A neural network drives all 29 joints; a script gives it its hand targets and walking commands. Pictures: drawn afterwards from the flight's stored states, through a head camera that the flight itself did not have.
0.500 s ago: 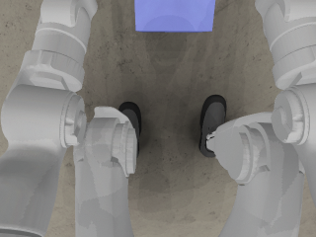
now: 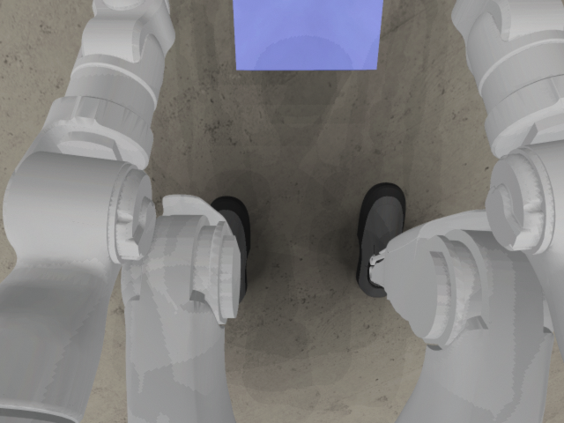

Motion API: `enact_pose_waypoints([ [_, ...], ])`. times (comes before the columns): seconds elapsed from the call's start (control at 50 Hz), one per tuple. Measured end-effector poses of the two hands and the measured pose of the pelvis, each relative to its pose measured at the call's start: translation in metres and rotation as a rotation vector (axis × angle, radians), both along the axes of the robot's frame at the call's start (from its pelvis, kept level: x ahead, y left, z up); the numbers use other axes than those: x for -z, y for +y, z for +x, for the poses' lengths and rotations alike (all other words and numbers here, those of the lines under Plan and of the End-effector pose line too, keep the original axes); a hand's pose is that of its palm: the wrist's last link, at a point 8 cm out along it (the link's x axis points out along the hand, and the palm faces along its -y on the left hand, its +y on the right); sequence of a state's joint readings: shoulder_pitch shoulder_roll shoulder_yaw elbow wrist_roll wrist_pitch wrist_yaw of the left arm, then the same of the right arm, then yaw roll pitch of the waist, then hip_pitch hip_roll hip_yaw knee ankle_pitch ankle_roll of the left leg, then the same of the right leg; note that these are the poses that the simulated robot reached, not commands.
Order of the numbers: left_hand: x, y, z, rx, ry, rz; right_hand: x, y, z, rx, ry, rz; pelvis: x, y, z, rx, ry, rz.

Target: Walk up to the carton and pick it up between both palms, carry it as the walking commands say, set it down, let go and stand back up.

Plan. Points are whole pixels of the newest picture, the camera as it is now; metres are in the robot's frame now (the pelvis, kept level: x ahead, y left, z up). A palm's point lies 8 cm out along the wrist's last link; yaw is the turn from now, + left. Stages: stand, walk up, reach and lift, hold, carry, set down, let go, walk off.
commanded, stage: reach and lift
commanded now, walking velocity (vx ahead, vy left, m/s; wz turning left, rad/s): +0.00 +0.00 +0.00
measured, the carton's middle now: out of the picture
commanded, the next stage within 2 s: none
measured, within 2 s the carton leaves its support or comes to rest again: leaves its support in 1.24 s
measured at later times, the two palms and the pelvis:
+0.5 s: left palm out of the picture +0.54 +0.14 -0.21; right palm out of the picture +0.55 -0.12 -0.21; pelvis +0.00 +0.00 +0.00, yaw +0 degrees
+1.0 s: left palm out of the picture +0.55 +0.14 -0.21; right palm out of the picture +0.56 -0.12 -0.20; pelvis +0.01 +0.00 -0.01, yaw +0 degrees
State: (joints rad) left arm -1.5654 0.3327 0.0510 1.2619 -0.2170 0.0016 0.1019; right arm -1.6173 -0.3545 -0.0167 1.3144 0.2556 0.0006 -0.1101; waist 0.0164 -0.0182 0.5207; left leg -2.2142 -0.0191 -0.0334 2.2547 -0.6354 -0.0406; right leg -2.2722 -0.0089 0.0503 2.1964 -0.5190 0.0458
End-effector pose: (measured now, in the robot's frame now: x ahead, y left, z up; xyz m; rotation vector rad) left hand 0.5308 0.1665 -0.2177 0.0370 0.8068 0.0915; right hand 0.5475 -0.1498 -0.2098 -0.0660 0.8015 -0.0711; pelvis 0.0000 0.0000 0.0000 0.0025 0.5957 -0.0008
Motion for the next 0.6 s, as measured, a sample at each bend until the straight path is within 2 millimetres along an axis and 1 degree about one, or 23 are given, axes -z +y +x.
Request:
enact_pose_waypoints([
  [0.1, -0.004, -0.003, 0.001, 0.009, -0.010, -0.006, 0.000, 0.005, -0.003, -0.007, 0.010, 0.008, -0.001, 0.000, -0.002, 0.000, 0.000, 0.002],
  [0.34, -0.010, -0.031, 0.008, 0.061, -0.019, -0.040, -0.003, 0.030, -0.001, -0.057, 0.004, 0.041, -0.004, 0.002, -0.003, -0.002, 0.006, 0.001],
  [0.48, -0.010, -0.030, 0.010, 0.074, -0.017, -0.033, -0.002, 0.031, 0.000, -0.067, 0.007, 0.030, -0.005, 0.002, -0.002, -0.004, 0.007, 0.001],
  [0.6, -0.011, -0.029, 0.012, 0.091, 0.001, -0.039, -0.003, 0.030, 0.003, -0.097, 0.024, 0.032, -0.001, 0.000, 0.000, -0.004, -0.002, 0.002],
])
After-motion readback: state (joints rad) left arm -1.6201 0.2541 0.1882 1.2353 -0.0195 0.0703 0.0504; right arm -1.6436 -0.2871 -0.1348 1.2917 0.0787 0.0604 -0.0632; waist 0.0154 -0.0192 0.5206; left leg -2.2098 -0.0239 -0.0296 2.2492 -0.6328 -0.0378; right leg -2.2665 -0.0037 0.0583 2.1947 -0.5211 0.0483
